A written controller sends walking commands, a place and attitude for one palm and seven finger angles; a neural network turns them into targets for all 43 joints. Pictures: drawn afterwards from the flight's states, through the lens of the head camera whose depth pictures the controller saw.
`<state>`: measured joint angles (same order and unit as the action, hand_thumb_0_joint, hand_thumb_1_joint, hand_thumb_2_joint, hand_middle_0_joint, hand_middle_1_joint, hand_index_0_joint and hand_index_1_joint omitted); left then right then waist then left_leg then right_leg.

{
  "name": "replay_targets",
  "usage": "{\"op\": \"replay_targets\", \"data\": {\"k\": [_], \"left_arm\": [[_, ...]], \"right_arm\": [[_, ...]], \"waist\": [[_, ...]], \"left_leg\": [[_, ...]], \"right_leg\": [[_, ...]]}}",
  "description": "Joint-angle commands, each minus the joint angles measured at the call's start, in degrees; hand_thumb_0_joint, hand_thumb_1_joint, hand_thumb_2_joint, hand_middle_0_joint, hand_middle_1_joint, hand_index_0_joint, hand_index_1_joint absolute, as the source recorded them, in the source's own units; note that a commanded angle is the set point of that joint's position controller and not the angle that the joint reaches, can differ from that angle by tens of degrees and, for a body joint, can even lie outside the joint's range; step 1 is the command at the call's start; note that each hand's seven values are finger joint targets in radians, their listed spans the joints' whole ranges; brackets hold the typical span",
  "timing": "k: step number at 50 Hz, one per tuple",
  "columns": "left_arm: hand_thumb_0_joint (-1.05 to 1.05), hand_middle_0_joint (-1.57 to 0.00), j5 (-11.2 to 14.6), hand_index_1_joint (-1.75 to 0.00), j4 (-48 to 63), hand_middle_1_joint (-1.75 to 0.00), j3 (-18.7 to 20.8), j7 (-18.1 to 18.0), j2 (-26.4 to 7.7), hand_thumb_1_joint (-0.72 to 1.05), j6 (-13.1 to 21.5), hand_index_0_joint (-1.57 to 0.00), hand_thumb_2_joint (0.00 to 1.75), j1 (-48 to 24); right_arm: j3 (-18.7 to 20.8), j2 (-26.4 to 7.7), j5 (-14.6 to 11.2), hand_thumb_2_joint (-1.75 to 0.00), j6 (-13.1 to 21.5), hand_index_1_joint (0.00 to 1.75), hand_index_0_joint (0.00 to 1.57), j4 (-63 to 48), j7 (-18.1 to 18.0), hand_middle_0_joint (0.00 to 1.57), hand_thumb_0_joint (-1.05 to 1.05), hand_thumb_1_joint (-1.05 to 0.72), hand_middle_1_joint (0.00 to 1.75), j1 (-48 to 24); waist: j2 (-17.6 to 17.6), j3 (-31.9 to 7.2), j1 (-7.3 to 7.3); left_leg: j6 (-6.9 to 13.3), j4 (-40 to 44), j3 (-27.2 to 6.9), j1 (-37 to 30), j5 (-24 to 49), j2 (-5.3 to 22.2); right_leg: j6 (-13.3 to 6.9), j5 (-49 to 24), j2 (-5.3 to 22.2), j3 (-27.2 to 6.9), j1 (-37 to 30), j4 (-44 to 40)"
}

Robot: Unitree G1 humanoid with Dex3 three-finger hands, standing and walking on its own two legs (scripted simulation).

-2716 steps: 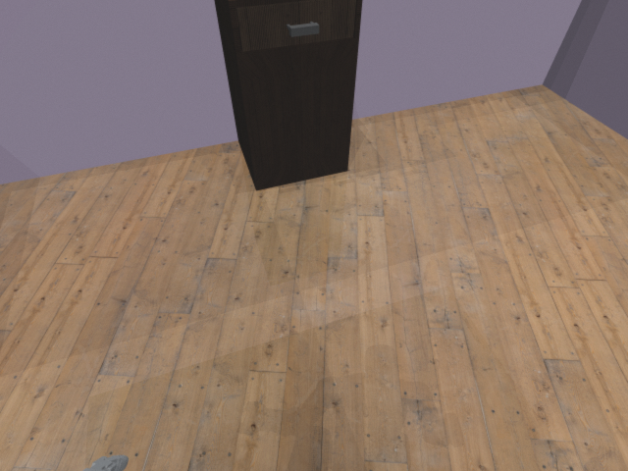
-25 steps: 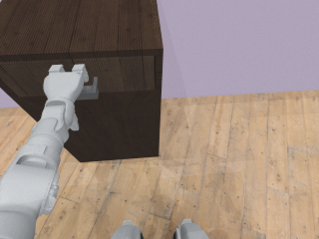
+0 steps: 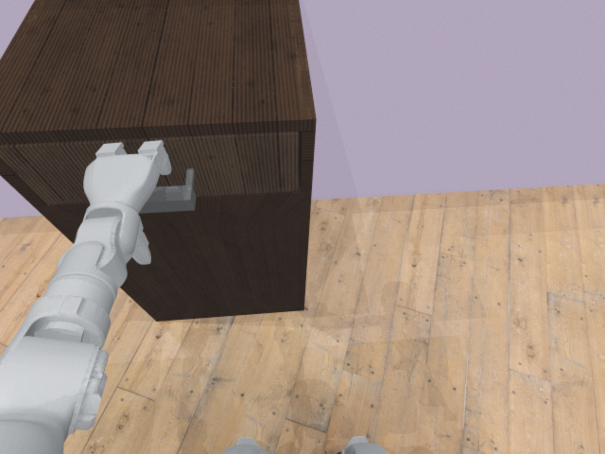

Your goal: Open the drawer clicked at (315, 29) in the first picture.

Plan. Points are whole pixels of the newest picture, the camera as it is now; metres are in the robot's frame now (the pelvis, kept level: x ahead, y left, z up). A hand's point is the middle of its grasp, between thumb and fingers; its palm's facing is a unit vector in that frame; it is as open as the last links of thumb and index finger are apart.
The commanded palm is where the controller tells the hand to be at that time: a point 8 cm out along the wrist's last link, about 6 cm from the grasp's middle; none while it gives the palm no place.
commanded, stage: lift the fingers back up to retry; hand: left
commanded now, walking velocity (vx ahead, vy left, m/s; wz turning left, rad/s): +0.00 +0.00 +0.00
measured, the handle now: (160, 187) +0.50 +0.21 +0.00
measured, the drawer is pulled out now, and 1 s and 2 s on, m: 0.00 0.00 0.00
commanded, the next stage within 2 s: re-aim the fingers above the handle in 0.32 s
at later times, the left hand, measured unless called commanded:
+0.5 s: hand (130, 200) +0.44 +0.22 +0.06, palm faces -0.04 -0.06 -1.00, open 13.8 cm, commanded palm +0.42 +0.23 +0.12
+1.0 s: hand (127, 196) +0.44 +0.23 +0.06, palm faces -0.03 -0.03 -1.00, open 13.9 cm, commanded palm +0.42 +0.23 +0.12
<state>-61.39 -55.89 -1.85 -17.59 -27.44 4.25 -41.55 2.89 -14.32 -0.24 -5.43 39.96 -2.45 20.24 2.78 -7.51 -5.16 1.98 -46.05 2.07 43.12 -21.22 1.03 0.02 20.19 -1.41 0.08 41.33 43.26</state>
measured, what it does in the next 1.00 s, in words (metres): stands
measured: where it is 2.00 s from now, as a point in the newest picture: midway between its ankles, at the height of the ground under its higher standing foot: outside the picture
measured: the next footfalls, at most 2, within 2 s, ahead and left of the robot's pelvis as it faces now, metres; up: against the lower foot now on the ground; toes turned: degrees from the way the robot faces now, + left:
none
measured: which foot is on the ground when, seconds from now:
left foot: down 0.00-1.00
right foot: down 0.00-1.00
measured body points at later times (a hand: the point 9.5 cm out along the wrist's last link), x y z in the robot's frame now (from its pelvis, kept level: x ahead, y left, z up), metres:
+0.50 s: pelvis +0.02 -0.01 +0.01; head +0.08 -0.02 +0.46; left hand +0.43 +0.22 +0.11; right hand +0.12 -0.27 -0.12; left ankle +0.00 +0.10 -0.70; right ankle +0.00 -0.13 -0.70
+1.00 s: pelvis +0.01 -0.01 +0.01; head +0.07 -0.03 +0.46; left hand +0.44 +0.23 +0.11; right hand +0.05 -0.29 -0.12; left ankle +0.00 +0.10 -0.70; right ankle +0.00 -0.13 -0.70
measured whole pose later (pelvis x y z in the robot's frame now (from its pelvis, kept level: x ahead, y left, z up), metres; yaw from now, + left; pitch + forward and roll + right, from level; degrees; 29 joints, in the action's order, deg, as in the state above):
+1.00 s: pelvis +0.01 -0.01 +0.01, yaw +0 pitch +14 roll +0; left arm -60.8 -51.3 -0.6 -15.2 -27.7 6.0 -37.2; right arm 3.6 -14.9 -0.7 -6.9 40.1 -2.2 18.7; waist 2.8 -6.7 -3.6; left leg 1.0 -40.1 2.2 34.5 -19.3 0.9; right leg -0.9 19.2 -1.5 -0.1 33.6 39.1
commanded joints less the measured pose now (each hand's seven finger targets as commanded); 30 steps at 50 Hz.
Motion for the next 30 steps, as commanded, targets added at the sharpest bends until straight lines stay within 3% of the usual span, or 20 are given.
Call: {"op": "replay_targets", "data": {"k": [1,4,5,8,9,11,13,15,18,22,24,25,30], "left_arm": [[0.0,-0.3,1.27,-1.2,18.92,-1.2,5.69,-3.15,-15.79,-0.5,1.04,-0.3,0.3,-26.45],[0.0,-0.3,1.61,-1.2,20.66,-1.2,7.04,-3.07,-16.81,-0.5,0.81,-0.3,0.3,-23.94],[0.0,-0.3,1.59,-1.2,20.77,-1.2,5.17,-2.95,-14.52,-0.5,0.31,-0.3,0.3,-23.07],[0.0,-0.3,1.99,-1.2,21.29,-1.2,5.58,-1.98,-14.38,-0.5,-1.28,-0.3,0.3,-19.62],[0.0,-0.3,2.43,-1.2,21.06,-1.2,4.17,-1.21,-12.64,-0.5,-1.76,-0.3,0.3,-18.46],[0.0,-0.3,2.8,-1.2,18.2,-1.2,2.18,0.38,-9.74,-0.5,-3.1,-0.3,0.3,-14.37],[0.0,-0.3,2.94,-1.2,18.13,-1.2,1.69,2.08,-9.86,-0.5,-3.58,-0.3,0.3,-13.3],[0.0,-0.3,2.56,-1.2,20.13,-1.2,2.31,3.35,-11.34,-0.5,-2.46,-0.3,0.3,-14.76],[0.0,-0.3,2.59,-1.2,21.69,-1.2,0.82,4.18,-9.66,-0.5,-0.55,-0.3,0.3,-15.65],[0.0,-0.3,2.2,-1.2,23.41,-1.2,2.26,2.46,-10.69,-0.5,1.85,-0.3,0.3,-17.87],[0.0,-0.3,2.03,-1.2,20.89,-1.2,4.11,1.14,-12.59,-0.5,1.57,-0.3,0.3,-18.34],[0.0,-0.3,1.44,-1.2,21.56,-1.2,4.49,0.3,-13.52,-0.5,1.48,-0.3,0.3,-19.97],[0.0,-0.3,0.84,-1.2,19.57,-1.2,3.73,-0.82,-12.98,-0.5,-0.81,-0.3,0.3,-19.99]], "right_arm": [[3.86,-9.08,0.02,-0.9,0.94,0.3,0.2,-3.52,-0.51,0.2,0.0,-0.9,0.3,5.27],[3.84,-9.09,0.06,-0.9,0.54,0.3,0.2,-3.57,-0.24,0.2,0.0,-0.9,0.3,4.21],[3.95,-8.84,-0.17,-0.9,0.48,0.3,0.2,-3.71,0.01,0.2,0.0,-0.9,0.3,3.74],[4.13,-8.86,-0.36,-0.9,0.13,0.3,0.2,-3.98,0.44,0.2,0.0,-0.9,0.3,2.99],[4.05,-8.92,-0.34,-0.9,-0.07,0.3,0.2,-4.2,0.61,0.2,0.0,-0.9,0.3,2.64],[3.93,-8.95,-0.58,-0.9,-0.6,0.3,0.2,-4.22,0.98,0.2,0.0,-0.9,0.3,1.98],[3.66,-9.2,-0.7,-0.9,-1.15,0.3,0.2,-5.02,0.92,0.2,0.0,-0.9,0.3,0.92],[3.55,-9.04,-0.71,-0.9,-1.56,0.3,0.2,-5.48,0.58,0.2,0.0,-0.9,0.3,0.25],[3.47,-8.68,-0.66,-0.9,-1.71,0.3,0.2,-6.04,0.22,0.2,0.0,-0.9,0.3,-0.48],[3.63,-8.14,-0.3,-0.9,-1.38,0.3,0.2,-6.17,0.1,0.2,0.0,-0.9,0.3,-0.65],[3.52,-8.23,-0.32,-0.9,-1.3,0.3,0.2,-5.71,0.1,0.2,0.0,-0.9,0.3,-0.8],[3.46,-8.25,-0.31,-0.9,-1.14,0.3,0.2,-5.63,0.1,0.2,0.0,-0.9,0.3,-0.91],[3.44,-8.15,-0.33,-0.9,-0.85,0.3,0.2,-5.63,0.3,0.2,0.0,-0.9,0.3,-1.0]], "waist": [[4.58,-27.89,0.43],[3.98,-27.1,1.23],[4.42,-25.75,0.91],[2.69,-24.76,1.83],[2.69,-24.57,1.66],[-0.44,-20.72,1.49],[-2.76,-19.58,1.64],[-1.86,-19.87,1.94],[-1.29,-17.77,1.46],[-0.32,-19.41,1.8],[-1.85,-18.09,1.79],[-0.59,-19.21,1.92],[0.56,-22.45,2.18]], "left_leg": [[0.06,4.25,-1.98,-25.52,27.58,-1.28],[-0.19,4.64,-2.11,-26.13,32.38,-1.15],[-0.17,4.74,-1.96,-26.84,33.68,-1.13],[-0.21,5.7,-1.88,-27.5,35.47,-0.98],[-0.31,5.87,-1.78,-28.08,37.18,-0.96],[-0.08,6.47,-1.42,-26.79,35.59,-0.92],[0.25,7.4,-0.77,-25.02,30.88,-1.42],[0.44,7.83,-0.49,-25.25,30.14,-1.68],[0.4,8.05,-0.77,-25.33,28.36,-1.87],[0.31,7.34,-1.0,-26.15,27.92,-2.16],[0.21,7.48,-1.05,-23.91,25.09,-2.29],[0.26,7.47,-0.92,-23.81,24.64,-2.38],[0.27,7.25,-0.22,-23.88,25.4,-2.6]], "right_leg": [[-2.08,-19.72,-2.67,1.67,-10.44,-4.57],[-2.13,-22.7,-2.51,1.82,-12.73,-4.88],[-1.96,-23.28,-2.6,1.85,-12.03,-5.26],[-2.02,-24.58,-2.51,2.04,-14.15,-5.97],[-2.03,-25.6,-2.39,2.03,-14.81,-6.3],[-1.83,-25.6,-2.34,2.2,-14.63,-6.96],[-1.75,-24.98,-2.0,1.8,-16.52,-7.85],[-1.81,-25.55,-1.64,1.29,-17.54,-8.01],[-1.97,-23.77,-1.54,1.45,-16.15,-8.18],[-2.04,-22.73,-1.55,1.14,-15.27,-7.55],[-2.13,-21.24,-1.44,1.05,-15.74,-7.56],[-2.05,-21.21,-1.42,0.84,-15.39,-7.27],[-2.01,-23.38,-1.42,0.51,-17.63,-7.07]]}}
